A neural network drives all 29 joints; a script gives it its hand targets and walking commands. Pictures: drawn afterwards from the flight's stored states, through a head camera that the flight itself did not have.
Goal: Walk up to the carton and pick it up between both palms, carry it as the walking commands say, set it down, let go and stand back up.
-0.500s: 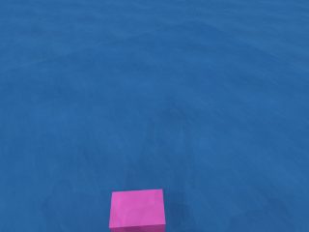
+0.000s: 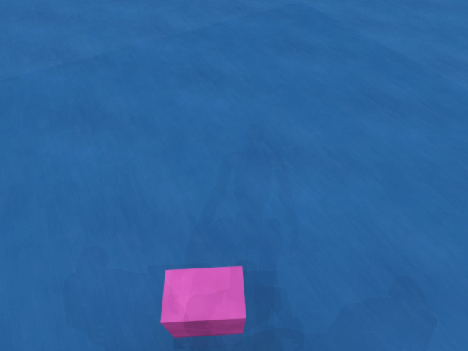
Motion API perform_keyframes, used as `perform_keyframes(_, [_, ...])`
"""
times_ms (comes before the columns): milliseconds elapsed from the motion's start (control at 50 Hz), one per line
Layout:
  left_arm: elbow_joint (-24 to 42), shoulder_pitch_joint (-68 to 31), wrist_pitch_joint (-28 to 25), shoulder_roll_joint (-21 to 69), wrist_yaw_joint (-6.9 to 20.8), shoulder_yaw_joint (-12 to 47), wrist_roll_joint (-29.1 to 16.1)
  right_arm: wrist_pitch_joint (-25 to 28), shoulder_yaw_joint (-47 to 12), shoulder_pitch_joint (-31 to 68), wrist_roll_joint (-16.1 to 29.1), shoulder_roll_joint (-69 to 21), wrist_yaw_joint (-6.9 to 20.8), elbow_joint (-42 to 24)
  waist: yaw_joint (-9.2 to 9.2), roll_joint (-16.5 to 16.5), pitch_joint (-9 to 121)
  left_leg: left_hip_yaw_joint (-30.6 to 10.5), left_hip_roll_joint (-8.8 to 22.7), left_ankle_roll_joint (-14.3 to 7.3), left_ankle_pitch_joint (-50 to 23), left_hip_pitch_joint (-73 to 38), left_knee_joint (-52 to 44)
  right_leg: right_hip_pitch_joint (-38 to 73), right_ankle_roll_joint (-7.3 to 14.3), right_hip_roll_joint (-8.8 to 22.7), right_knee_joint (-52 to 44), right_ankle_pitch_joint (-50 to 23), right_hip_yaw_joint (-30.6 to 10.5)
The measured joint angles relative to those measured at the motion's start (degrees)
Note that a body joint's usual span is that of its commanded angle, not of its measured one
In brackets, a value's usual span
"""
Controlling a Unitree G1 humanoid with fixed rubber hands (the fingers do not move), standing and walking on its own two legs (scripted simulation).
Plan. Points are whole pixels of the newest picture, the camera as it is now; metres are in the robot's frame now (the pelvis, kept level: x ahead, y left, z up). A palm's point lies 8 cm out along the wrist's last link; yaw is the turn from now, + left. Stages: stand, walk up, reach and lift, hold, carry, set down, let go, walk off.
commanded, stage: reach and lift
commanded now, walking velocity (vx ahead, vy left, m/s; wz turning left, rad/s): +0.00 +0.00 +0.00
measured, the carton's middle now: (206, 303) +0.36 +0.09 -0.62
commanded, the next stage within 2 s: none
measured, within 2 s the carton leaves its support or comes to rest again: neither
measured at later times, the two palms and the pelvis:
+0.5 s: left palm out of the picture +0.15 +0.25 -0.18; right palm out of the picture +0.15 -0.13 -0.18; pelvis -0.05 +0.06 -0.05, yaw -2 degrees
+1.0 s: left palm (121, 299) +0.27 +0.26 -0.20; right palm (297, 289) +0.28 -0.14 -0.20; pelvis -0.12 +0.08 -0.10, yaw -4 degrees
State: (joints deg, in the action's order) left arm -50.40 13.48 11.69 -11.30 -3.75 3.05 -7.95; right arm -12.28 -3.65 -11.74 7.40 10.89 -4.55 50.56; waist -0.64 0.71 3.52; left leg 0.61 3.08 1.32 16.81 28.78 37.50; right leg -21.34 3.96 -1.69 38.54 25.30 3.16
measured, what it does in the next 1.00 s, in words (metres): lowers itself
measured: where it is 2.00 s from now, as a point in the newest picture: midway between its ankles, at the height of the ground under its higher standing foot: outside the picture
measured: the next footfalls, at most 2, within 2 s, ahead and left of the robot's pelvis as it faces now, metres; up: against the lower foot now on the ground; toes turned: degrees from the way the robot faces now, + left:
none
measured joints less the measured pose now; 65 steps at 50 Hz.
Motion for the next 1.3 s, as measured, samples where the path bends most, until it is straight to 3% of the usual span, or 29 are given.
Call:
perform_keyframes(80, [10.5,-12.3,11.0,-4.2,0.3,-0.3,-2.1,-10.1,-0.1,12.4,4.6,3.1,-0.4,-8.6,0.95,2.1,1.2,0.5,-0.7,0.9,-0.4,10.2,4.1,-11.9,-0.3,1.1,7.5,1.5,-0.4])
perform_keyframes(160, [16.9,-16.6,16.6,-1.9,2.2,-2.7,2.0,-15.7,1.9,18.1,1.8,1.3,1.2,-13.0,0.63,3.6,3.5,-1.0,-2.6,0.1,-2.2,15.7,3.2,-18.2,-1.1,1.9,8.5,0.8,-1.4])
perform_keyframes(260, [19.6,-11.2,15.7,7.1,4.5,-6.4,10.1,-15.2,4.8,14.9,-6.5,-4.6,3.5,-13.1,0.9,2.5,5.3,-2.1,-3.0,0.8,-3.3,18.9,0.8,-21.2,-2.5,1.3,5.2,-1.6,-3.0])
perform_keyframes(380, [24.0,-6.7,9.2,13.4,3.6,-10.2,14.1,-8.7,7.2,10.1,-10.9,-10.1,6.2,-15.4,1.13,1.1,6.7,-2.2,-3.1,-0.5,-3.3,28.3,4.8,-30.1,-4.2,0.9,8.0,-3.1,-4.3])
perform_keyframes(460, [24.3,-11.2,8.3,10.7,2.5,-10.8,13.0,-6.4,7.3,13.3,-10.2,-8.4,7.5,-17.7,1.16,-0.1,8.6,-2.6,-3.2,-1.1,-1.9,37.4,12.1,-38.0,-4.9,0.7,13.2,-1.2,-4.1])
perform_keyframes(560, [29.4,-18.5,15.0,6.3,0.6,-10.2,8.9,-12.0,8.7,20.5,-8.9,-2.4,9.4,-21.9,2.55,-0.4,5.2,-2.0,-3.4,-2.2,-1.4,40.8,18.2,-41.3,-5.9,0.7,19.3,-0.8,-4.6])
perform_keyframes(620, [30.9,-22.9,19.1,4.4,-0.5,-9.5,6.1,-14.9,10.1,26.3,-8.0,1.5,10.9,-20.9,2.87,-0.1,1.2,-1.3,-3.6,-2.4,-1.1,39.9,20.6,-40.7,-6.1,1.0,22.2,-0.3,-5.3])
perform_keyframes(720, [27.1,-30.5,22.4,4.5,-2.2,-8.6,3.3,-15.4,11.9,35.4,-5.8,6.1,12.6,-13.8,3.41,-0.1,-4.6,-0.2,-3.7,-2.8,-0.8,37.1,22.7,-38.3,-6.3,1.0,24.4,-0.2,-6.4])
perform_keyframes(840, [20.4,-40.7,19.7,6.6,-4.2,-9.9,3.5,-11.8,13.3,44.9,-4.7,7.5,13.6,-5.6,4.28,0.1,-8.0,0.5,-3.7,-3.3,-1.4,38.5,23.9,-40.1,-7.2,1.2,26.0,-1.0,-7.1])
perform_keyframes(1040, [14.5,-56.8,15.7,3.0,-5.7,-11.7,3.3,-8.2,15.0,59.2,-5.4,6.9,10.9,-1.3,5.1,-0.5,-9.2,-1.5,-3.9,-2.8,-2.1,48.2,27.1,-49.5,-7.4,0.8,29.2,-1.3,-5.3])
perform_keyframes(1180, [12.4,-60.2,9.6,-1.4,-3.5,-13.8,2.3,-5.2,14.4,62.8,-3.2,7.2,7.7,-3.5,5.53,-1.0,-5.1,-3.2,-3.4,-2.0,-0.9,55.8,28.9,-56.6,-6.5,0.0,30.1,-0.3,-3.9])
perform_keyframes(1300, [9.1,-61.3,2.5,-4.2,1.7,-17.2,3.4,-0.7,14.1,64.1,-2.1,6.9,5.4,-4.6,5.68,-0.4,-0.8,-3.5,-2.8,-1.4,-0.3,60.7,28.5,-61.7,-5.9,-0.9,29.5,-0.2,-4.0])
